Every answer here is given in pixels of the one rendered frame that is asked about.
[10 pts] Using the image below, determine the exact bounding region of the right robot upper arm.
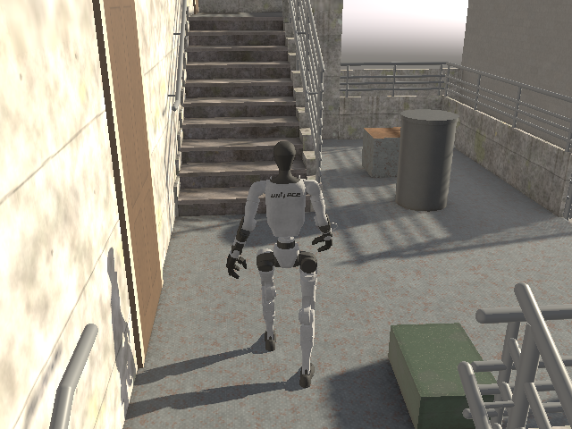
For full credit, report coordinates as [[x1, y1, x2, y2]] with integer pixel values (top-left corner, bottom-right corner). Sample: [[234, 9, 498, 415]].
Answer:
[[303, 179, 328, 227]]

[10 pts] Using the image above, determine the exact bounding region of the left robot thigh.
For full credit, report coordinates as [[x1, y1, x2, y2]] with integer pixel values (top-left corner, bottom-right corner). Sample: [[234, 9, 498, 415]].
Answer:
[[257, 248, 276, 301]]

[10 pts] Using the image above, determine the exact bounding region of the left robot foot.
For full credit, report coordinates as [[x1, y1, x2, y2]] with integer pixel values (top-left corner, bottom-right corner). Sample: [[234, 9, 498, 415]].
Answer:
[[265, 330, 276, 351]]

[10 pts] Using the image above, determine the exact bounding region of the robot right hand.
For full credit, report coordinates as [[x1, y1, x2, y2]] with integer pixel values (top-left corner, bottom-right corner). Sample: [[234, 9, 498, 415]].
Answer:
[[312, 236, 332, 252]]

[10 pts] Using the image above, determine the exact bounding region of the left robot upper arm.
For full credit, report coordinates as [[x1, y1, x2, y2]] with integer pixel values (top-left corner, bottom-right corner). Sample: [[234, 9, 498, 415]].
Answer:
[[241, 181, 266, 231]]

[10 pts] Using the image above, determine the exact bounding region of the robot left hand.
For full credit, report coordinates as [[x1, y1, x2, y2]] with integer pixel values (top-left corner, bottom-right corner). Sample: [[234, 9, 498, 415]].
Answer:
[[226, 254, 247, 279]]

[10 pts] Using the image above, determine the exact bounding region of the right robot forearm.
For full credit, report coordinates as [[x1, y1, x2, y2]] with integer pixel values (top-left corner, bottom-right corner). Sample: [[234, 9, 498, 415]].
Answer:
[[318, 213, 332, 240]]

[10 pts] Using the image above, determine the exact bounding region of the left robot forearm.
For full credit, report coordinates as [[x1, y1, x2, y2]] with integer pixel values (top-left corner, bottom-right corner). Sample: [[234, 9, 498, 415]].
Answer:
[[230, 216, 250, 258]]

